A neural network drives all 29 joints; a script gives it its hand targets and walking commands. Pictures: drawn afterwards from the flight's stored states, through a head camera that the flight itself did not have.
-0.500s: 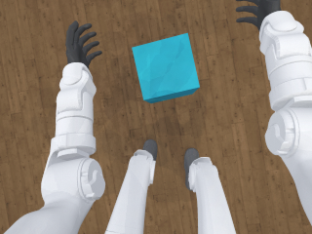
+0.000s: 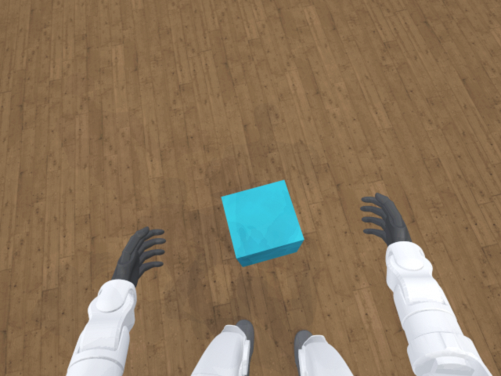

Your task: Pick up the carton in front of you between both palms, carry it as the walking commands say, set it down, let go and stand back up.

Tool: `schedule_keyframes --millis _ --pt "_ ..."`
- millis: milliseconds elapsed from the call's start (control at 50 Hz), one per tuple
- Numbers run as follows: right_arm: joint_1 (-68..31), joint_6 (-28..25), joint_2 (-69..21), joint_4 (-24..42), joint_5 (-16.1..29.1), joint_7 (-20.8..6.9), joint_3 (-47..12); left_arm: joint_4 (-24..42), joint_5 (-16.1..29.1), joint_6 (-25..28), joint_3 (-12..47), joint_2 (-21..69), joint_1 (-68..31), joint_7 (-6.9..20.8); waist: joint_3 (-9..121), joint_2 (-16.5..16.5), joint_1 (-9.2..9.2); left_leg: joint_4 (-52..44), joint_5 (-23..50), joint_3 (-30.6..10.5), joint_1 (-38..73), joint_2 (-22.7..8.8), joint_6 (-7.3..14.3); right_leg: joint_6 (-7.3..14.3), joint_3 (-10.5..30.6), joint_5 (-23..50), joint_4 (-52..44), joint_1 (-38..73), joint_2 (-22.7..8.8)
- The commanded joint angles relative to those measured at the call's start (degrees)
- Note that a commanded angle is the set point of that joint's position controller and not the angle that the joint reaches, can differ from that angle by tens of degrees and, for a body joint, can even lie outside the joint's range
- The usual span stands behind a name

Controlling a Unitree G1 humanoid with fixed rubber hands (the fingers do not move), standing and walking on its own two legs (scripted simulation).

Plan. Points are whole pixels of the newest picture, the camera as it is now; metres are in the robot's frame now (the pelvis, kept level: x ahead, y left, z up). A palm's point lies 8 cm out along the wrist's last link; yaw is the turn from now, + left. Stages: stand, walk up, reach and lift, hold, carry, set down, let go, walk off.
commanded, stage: let go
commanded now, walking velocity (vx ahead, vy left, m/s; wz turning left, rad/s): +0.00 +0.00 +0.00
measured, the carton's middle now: (262, 226) +0.47 +0.04 -0.61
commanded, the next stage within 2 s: stand in 0.86 s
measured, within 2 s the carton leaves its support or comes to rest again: neither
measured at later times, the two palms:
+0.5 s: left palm (126, 324) +0.19 +0.21 -0.03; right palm (475, 335) +0.20 -0.26 -0.03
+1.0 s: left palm (98, 335) +0.17 +0.25 -0.05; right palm (487, 358) +0.17 -0.27 -0.04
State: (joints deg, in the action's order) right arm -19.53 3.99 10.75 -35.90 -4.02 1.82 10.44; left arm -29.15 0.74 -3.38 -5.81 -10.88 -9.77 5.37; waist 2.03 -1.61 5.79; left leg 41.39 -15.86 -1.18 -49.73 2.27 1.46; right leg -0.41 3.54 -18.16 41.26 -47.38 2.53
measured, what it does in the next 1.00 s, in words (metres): stands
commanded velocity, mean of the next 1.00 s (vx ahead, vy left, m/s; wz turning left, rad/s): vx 0.00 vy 0.00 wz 0.00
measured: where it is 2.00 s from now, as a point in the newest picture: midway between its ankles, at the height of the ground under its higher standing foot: (274, 371)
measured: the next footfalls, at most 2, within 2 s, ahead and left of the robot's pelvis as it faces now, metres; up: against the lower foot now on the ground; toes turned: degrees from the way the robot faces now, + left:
none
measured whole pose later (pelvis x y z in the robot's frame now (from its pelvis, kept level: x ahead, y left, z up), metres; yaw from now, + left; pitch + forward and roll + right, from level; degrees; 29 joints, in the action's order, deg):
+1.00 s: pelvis +0.02 -0.01 +0.03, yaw +2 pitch -2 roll +0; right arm 12.0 1.3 14.6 -36.0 -1.4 -0.1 3.5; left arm -32.7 -0.7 -3.7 -3.4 -15.6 11.4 -0.1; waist -1.0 1.4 -0.2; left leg 31.2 -17.0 -3.0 -11.7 2.1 1.0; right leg 0.8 1.7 -18.7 29.2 -8.1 2.1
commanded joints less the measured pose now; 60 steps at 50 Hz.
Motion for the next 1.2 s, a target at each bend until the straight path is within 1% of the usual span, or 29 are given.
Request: schedule_keyframes --millis 0,60,100,220,280,340,420,480,560,600,620,640,720,840,860,880,920,940,960,980,1020,1080,1180 --pt "2.90 -2.62 4.95 5.59 0.60 -0.50 -0.06 7.02 0.88 2.13 1.16 -4.38 5.59 -0.80 28.66 -0.57 -0.83 -2.59 31.75 -3.47 37.76 -2.37 -3.80 0.47 -2.34 10.75 -5.79 7.73 1.04" --pt "9.40 -3.83 5.57 6.71 1.05 -0.91 -0.75 9.26 1.26 2.83 2.55 -4.43 12.04 -1.48 25.35 -1.21 -1.23 -4.88 34.63 -3.86 41.46 -2.26 -3.99 0.79 -2.13 12.16 -8.28 11.81 1.00" --pt "12.97 -4.43 5.72 7.60 1.29 -1.11 -1.35 10.37 1.45 3.12 2.99 -4.77 15.23 -1.75 22.32 -0.62 -1.64 -6.78 34.34 -3.77 42.07 -2.01 -3.96 0.85 -1.97 13.28 -10.08 15.90 0.87" --pt "21.39 -4.73 5.02 10.68 1.91 -1.96 -3.74 11.34 1.88 3.15 3.33 -6.22 19.98 -1.44 12.40 3.73 -3.36 -13.37 24.49 -1.73 39.47 -0.85 -3.29 0.07 -1.36 17.47 -15.04 31.15 -0.49" --pt "25.09 -3.92 4.86 11.91 2.48 -2.63 -4.73 10.80 1.54 2.57 3.11 -6.56 20.47 -1.10 8.16 4.63 -4.40 -15.58 20.22 -0.72 39.92 -0.45 -2.96 -0.37 -1.12 18.84 -17.05 35.32 -1.11" --pt "28.08 -2.71 5.02 13.06 3.17 -3.43 -5.57 10.11 0.83 1.60 2.71 -7.03 20.79 -0.98 4.66 4.37 -5.18 -17.12 17.16 -0.15 41.35 0.00 -2.68 -0.67 -1.09 19.10 -18.51 37.60 -1.58" --pt "29.69 -0.89 5.53 14.98 3.95 -4.56 -6.68 9.58 -0.49 -0.15 1.96 -7.39 21.70 -1.18 0.63 2.34 -4.91 -18.26 14.62 0.33 43.19 0.48 -2.34 -0.76 -1.17 17.61 -20.01 38.90 -1.84" --pt "29.76 0.48 5.72 16.24 4.27 -5.23 -7.16 9.32 -1.39 -1.54 1.45 -7.52 21.74 -1.27 -2.01 1.45 -4.50 -18.63 12.80 0.64 44.22 0.62 -2.08 -0.70 -1.16 15.99 -20.83 39.17 -1.96" --pt "28.86 2.00 5.76 17.10 4.28 -5.61 -7.30 9.17 -1.98 -3.10 1.12 -7.46 20.71 -1.11 -4.69 1.57 -4.25 -18.51 10.81 0.95 45.51 0.55 -1.85 -0.57 -1.00 13.46 -21.32 38.75 -2.06" --pt "28.78 2.57 5.79 17.29 4.02 -5.58 -7.17 9.39 -1.99 -3.64 1.15 -7.33 20.24 -0.99 -5.37 2.11 -4.50 -18.31 10.43 0.99 46.43 0.50 -1.80 -0.50 -0.96 12.72 -21.41 38.41 -2.05" --pt "32.57 0.88 5.81 13.84 4.83 -4.44 -7.55 13.41 -2.82 -6.61 0.49 -8.99 17.96 -2.46 -2.64 1.00 -4.86 -16.31 9.22 1.35 44.52 1.83 -2.40 -0.62 -0.64 18.02 -19.00 42.02 -2.35" --pt "31.96 0.72 5.80 14.72 4.67 -3.85 -7.32 11.95 -2.70 -7.44 1.21 -8.63 19.10 -3.00 -3.06 2.97 -5.29 -16.07 8.25 1.03 43.92 1.77 -2.10 -0.93 -0.38 19.35 -18.38 41.48 -2.33" --pt "30.06 0.96 6.20 15.63 4.66 -3.27 -7.43 12.51 -1.81 -8.65 2.20 -8.07 18.59 -3.90 -4.22 3.73 -5.25 -16.08 7.91 0.57 42.98 1.54 -1.87 -0.60 -0.63 17.43 -18.35 40.33 -2.12" --pt "30.48 2.04 6.89 15.01 4.27 -3.43 -7.22 13.50 -1.26 -10.00 2.71 -7.76 18.42 -4.50 -4.83 2.84 -5.77 -16.48 8.69 -0.17 43.62 1.12 -1.84 0.19 -1.61 15.25 -18.51 39.63 -1.67" --pt "29.36 -0.48 12.36 6.32 2.62 -2.19 -4.88 4.03 -0.08 -4.63 0.73 -12.33 17.54 -5.50 -3.14 8.44 -5.49 -13.71 8.81 -1.23 38.53 -2.73 -1.63 -0.56 -1.20 8.21 -17.97 35.63 -3.33" --pt "30.96 -1.97 12.94 6.17 2.44 -1.72 -4.32 3.22 -0.36 -1.92 0.41 -12.11 18.48 -5.74 -2.27 7.51 -6.13 -13.31 7.49 -2.35 39.18 -3.01 -1.13 -0.03 0.53 5.47 -18.44 35.91 -4.09" --pt "30.49 -3.84 11.69 4.23 2.27 -1.57 -4.37 1.39 -1.39 1.10 0.34 -11.40 17.92 -5.74 -3.02 4.41 -6.73 -14.59 4.53 -3.62 38.17 -3.52 -0.90 0.35 2.07 0.91 -19.17 34.32 -4.51" --pt "30.12 -4.37 11.51 3.66 2.38 -1.42 -4.26 0.55 -1.64 2.01 0.26 -11.12 17.95 -5.82 -3.30 2.70 -6.77 -15.39 3.43 -4.36 37.23 -3.90 -0.76 0.45 2.12 1.06 -18.65 34.63 -4.28" --pt "29.62 -4.76 11.64 3.23 2.48 -1.44 -4.11 -0.22 -1.73 2.60 0.25 -11.06 17.99 -5.74 -2.83 0.98 -6.64 -16.14 3.40 -5.10 36.51 -4.31 -0.58 0.52 1.93 2.85 -17.71 35.70 -4.06" --pt "29.03 -5.06 11.68 2.85 2.54 -1.40 -4.03 -1.04 -1.74 3.06 0.25 -11.01 18.21 -5.74 -2.58 0.03 -6.39 -16.70 4.18 -5.70 35.85 -4.76 -0.43 0.43 1.76 4.94 -17.00 36.77 -4.01" --pt "28.62 -5.56 11.71 1.96 2.56 -1.20 -3.90 -2.60 -1.79 3.76 0.24 -11.24 18.94 -5.92 -1.85 -0.49 -6.06 -16.69 7.73 -6.17 36.04 -5.21 -0.29 0.26 1.85 8.20 -16.47 38.26 -4.16" --pt "29.38 -5.88 12.15 0.37 2.59 -0.86 -3.78 -4.45 -1.82 4.39 0.35 -11.84 19.70 -6.37 -0.84 -0.32 -6.29 -15.72 13.35 -6.15 38.16 -5.49 -0.26 0.16 2.13 11.32 -16.37 38.75 -4.41" --pt "30.07 -5.77 13.26 -1.71 2.71 -0.36 -3.81 -6.86 -1.82 4.57 0.77 -12.49 20.79 -7.02 -0.28 -0.14 -6.35 -15.50 16.83 -6.51 39.60 -5.99 -0.23 0.05 2.01 13.25 -15.98 39.32 -4.66"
